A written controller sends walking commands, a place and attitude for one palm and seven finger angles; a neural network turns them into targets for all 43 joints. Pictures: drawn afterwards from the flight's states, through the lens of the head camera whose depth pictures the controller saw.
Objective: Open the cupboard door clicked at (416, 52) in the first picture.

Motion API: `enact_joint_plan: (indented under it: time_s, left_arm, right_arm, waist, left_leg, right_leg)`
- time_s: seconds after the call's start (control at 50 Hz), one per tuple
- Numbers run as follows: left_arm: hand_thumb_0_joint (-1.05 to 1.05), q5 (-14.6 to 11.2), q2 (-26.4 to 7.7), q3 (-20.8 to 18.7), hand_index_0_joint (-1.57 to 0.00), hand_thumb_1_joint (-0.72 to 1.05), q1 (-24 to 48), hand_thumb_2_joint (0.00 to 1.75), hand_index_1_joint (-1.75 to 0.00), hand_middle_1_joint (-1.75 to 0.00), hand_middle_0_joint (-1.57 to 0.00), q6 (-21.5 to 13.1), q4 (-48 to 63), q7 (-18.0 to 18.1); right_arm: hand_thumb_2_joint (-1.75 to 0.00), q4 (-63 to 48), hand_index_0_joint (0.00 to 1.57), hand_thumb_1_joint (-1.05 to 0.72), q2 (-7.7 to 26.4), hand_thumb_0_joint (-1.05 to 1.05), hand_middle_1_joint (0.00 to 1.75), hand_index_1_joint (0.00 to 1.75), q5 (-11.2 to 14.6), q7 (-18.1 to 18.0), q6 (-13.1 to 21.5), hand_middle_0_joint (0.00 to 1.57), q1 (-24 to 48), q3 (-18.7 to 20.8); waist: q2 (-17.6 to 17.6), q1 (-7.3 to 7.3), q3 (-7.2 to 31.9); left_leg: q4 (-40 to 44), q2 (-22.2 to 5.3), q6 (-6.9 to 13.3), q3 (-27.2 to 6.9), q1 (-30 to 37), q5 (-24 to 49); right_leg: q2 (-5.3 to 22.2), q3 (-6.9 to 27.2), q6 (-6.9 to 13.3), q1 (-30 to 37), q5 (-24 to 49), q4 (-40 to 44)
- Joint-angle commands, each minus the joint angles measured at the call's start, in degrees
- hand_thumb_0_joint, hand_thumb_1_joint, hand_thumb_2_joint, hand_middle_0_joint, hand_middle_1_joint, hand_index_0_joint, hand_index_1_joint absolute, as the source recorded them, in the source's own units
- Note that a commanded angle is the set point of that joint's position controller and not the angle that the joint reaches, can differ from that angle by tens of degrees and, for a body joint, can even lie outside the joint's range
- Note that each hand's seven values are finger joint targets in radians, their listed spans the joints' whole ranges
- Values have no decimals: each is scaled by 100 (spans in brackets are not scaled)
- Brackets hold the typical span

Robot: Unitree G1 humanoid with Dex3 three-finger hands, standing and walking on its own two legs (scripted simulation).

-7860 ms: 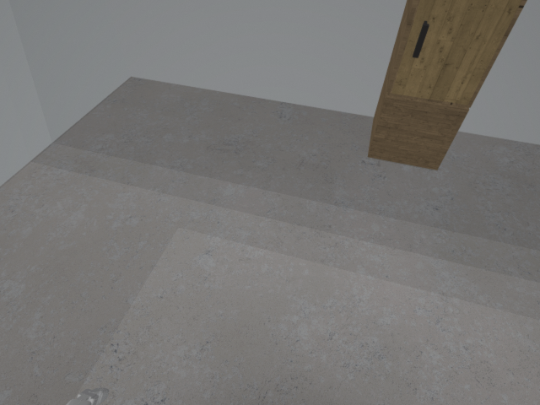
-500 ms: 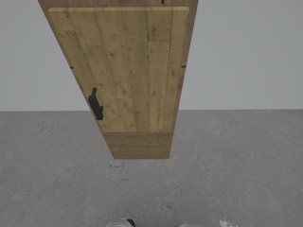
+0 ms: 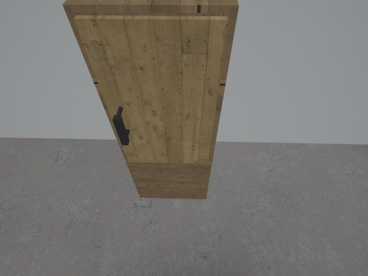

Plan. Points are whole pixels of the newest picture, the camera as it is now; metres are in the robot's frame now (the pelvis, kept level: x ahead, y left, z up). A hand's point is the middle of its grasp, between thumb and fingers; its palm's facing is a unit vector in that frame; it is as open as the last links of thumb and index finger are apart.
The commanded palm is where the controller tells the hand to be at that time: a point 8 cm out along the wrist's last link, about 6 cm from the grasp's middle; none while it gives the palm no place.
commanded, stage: come to a stop and stand still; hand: left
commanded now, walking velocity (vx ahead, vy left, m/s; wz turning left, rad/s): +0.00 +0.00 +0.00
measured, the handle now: (122, 126) +0.55 +0.24 -0.08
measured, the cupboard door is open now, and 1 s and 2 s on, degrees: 0 0 0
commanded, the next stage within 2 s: look again from close up in 1.04 s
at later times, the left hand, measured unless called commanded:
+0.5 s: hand out of the picture -0.01 +0.22 -0.16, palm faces -0.01 -0.97 -0.24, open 7.4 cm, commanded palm none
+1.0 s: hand out of the picture -0.05 +0.17 -0.17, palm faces +0.01 -0.98 -0.19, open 7.4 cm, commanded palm none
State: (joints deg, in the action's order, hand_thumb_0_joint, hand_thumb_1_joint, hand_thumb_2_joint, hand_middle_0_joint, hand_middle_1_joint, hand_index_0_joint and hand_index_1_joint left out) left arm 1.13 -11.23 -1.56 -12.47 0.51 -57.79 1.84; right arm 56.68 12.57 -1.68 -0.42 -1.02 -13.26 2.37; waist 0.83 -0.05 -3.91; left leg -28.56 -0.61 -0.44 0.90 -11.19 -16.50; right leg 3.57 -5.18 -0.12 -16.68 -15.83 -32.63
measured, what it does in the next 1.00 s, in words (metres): stands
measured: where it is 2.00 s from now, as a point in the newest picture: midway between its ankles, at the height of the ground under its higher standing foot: outside the picture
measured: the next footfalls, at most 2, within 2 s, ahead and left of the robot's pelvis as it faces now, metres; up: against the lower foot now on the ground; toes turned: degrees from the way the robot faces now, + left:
none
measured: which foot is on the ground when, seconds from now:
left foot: down 0.00-1.00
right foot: down 0.00-1.00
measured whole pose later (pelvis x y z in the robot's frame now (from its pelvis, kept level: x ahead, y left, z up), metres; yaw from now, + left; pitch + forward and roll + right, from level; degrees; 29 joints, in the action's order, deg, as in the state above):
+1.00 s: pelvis -0.05 +0.01 +0.00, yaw -2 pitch -2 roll +1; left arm 1.1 -6.5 -0.7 -18.8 0.2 -62.1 2.1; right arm 62.7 7.0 -1.0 -0.9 -0.4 -20.2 1.2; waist 0.7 0.4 -1.1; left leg -27.4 -0.7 0.0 2.9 -11.9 -13.4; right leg 3.1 -3.2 -0.5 -16.3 -8.8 -27.2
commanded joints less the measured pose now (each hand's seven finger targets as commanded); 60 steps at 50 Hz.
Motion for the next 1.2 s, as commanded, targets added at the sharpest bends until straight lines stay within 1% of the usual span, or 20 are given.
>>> enact_joint_plan:
  time_s: [0.0,0.02,0.04,0.06,0.08,0.12,0.18,0.3,0.34,0.4,0.46,0.52,0.58,0.66,0.7,0.76,0.82,0.96,1.0,1.18]
  left_arm:
    - [0,8,-753,-106,-20,90,-435,90,-30,-30,-20,-122,541,93]
    - [0,20,-717,-74,-20,90,-452,90,-30,-30,-20,-65,609,75]
    - [0,28,-726,-66,-20,90,-391,90,-30,-30,-20,-30,634,63]
    - [0,30,-734,-59,-20,90,-377,90,-30,-30,-20,-5,689,49]
    - [0,31,-735,-55,-20,90,-394,90,-30,-30,-20,4,732,37]
    - [0,26,-715,-25,-20,90,-437,90,-30,-30,-20,30,770,17]
    - [0,11,-758,-30,-20,90,-466,90,-30,-30,-20,22,740,2]
    - [0,14,-700,-10,-20,90,-559,90,-30,-30,-20,7,620,-17]
    - [0,18,-656,1,-20,90,-609,90,-30,-30,-20,2,564,-17]
    - [0,22,-609,9,-20,90,-690,90,-30,-30,-20,-12,457,-18]
    - [0,20,-542,18,-20,90,-785,90,-30,-30,-20,-32,341,-12]
    - [0,13,-519,24,-20,90,-824,90,-30,-30,-20,-67,219,-2]
    - [0,-5,-451,38,-20,90,-853,90,-30,-30,-20,-97,86,9]
    - [0,-15,-381,43,-20,90,-919,90,-30,-30,-20,-109,-74,19]
    - [0,-22,-340,41,-20,90,-933,90,-30,-30,-20,-121,-143,28]
    - [0,-19,-285,27,-20,90,-953,90,-30,-30,-20,-112,-209,37]
    - [0,-15,-264,7,-20,90,-1001,90,-30,-30,-20,-119,-250,42]
    - [0,-14,-167,-41,-20,90,-989,90,-30,-30,-20,-112,-254,52]
    - [0,-15,-144,-57,-20,90,-983,90,-30,-30,-20,-111,-264,50]
    - [0,-14,-68,-66,-20,90,-1019,90,-30,-30,-20,-125,-285,51]
  right_arm:
    - [-90,-809,20,-90,533,0,30,30,13,-117,234,20,-175,79]
    - [-90,-851,20,-90,513,0,30,30,5,-107,208,20,-260,46]
    - [-90,-884,20,-90,567,0,30,30,21,-113,197,20,-287,65]
    - [-90,-925,20,-90,628,0,30,30,31,-116,196,20,-289,71]
    - [-90,-939,20,-90,677,0,30,30,34,-117,207,20,-282,81]
    - [-90,-939,20,-90,690,0,30,30,30,-104,222,20,-269,62]
    - [-90,-909,20,-90,761,0,30,30,40,-101,235,20,-208,76]
    - [-90,-741,20,-90,689,0,30,30,48,-74,222,20,-212,69]
    - [-90,-663,20,-90,641,0,30,30,54,-64,216,20,-269,58]
    - [-90,-544,20,-90,618,0,30,30,62,-55,197,20,-289,58]
    - [-90,-407,20,-90,560,0,30,30,65,-56,194,20,-352,49]
    - [-90,-246,20,-90,477,0,30,30,85,-57,194,20,-490,38]
    - [-90,-67,20,-90,384,0,30,30,92,-67,192,20,-617,16]
    - [-90,134,20,-90,274,0,30,30,100,-73,167,20,-734,-11]
    - [-90,216,20,-90,217,0,30,30,102,-80,168,20,-830,-25]
    - [-90,327,20,-90,145,0,30,30,99,-82,151,20,-893,-28]
    - [-90,387,20,-90,78,0,30,30,97,-82,132,20,-982,-26]
    - [-90,473,20,-90,-69,0,30,30,76,-91,112,20,-1140,-26]
    - [-90,489,20,-90,-102,0,30,30,71,-96,111,20,-1153,-24]
    - [-90,505,20,-90,-133,0,30,30,77,-115,152,20,-1143,-39]
  waist:
    - [529,9,1311]
    - [114,15,911]
    - [-158,19,524]
    - [-198,14,252]
    - [-85,-1,145]
    - [154,-34,95]
    - [182,-48,-7]
    - [66,-55,-161]
    - [-26,-57,-106]
    - [53,-45,-149]
    - [96,-55,-88]
    - [-45,-27,40]
    - [-104,5,10]
    - [-81,15,-108]
    - [-175,25,-64]
    - [-141,10,-195]
    - [-267,16,-182]
    - [-334,27,-215]
    - [-269,31,-228]
    - [-54,-1,-168]
  left_leg:
    - [-122,-418,168,-262,-56,2137]
    - [-54,-435,196,-261,-352,1720]
    - [40,-435,212,-309,-592,1426]
    - [155,-469,234,-348,-722,1228]
    - [241,-505,271,-404,-752,1220]
    - [444,-594,331,-486,-841,1094]
    - [630,-595,337,-521,-888,713]
    - [1062,-566,323,-573,-995,-352]
    - [1150,-570,324,-588,-983,-546]
    - [1287,-560,305,-591,-1015,-862]
    - [1303,-549,292,-557,-943,-828]
    - [1211,-522,265,-482,-801,-608]
    - [1118,-467,226,-386,-678,-372]
    - [1072,-426,191,-327,-662,-413]
    - [1040,-418,180,-293,-608,-248]
    - [1062,-406,173,-299,-710,-445]
    - [957,-373,166,-233,-689,-399]
    - [840,-327,162,-199,-727,-396]
    - [836,-323,159,-195,-717,-426]
    - [964,-415,149,-259,-744,-269]
  right_leg:
    - [369,494,254,726,1505,-4]
    - [299,481,224,593,1191,20]
    - [271,473,191,407,955,60]
    - [235,462,158,232,732,91]
    - [189,432,129,165,663,86]
    - [85,339,83,235,449,85]
    - [94,371,32,245,440,211]
    - [132,434,-15,304,376,491]
    - [146,452,-23,369,336,567]
    - [169,465,-29,365,262,676]
    - [189,487,-30,422,319,763]
    - [241,546,-19,483,333,885]
    - [291,642,2,392,272,1015]
    - [311,702,8,279,-26,1181]
    - [325,717,23,311,20,1192]
    - [316,721,15,231,-239,1264]
    - [327,748,25,191,-394,1335]
    - [319,806,45,29,-687,1405]
    - [321,820,54,-32,-766,1429]
    - [280,697,55,209,-227,1302]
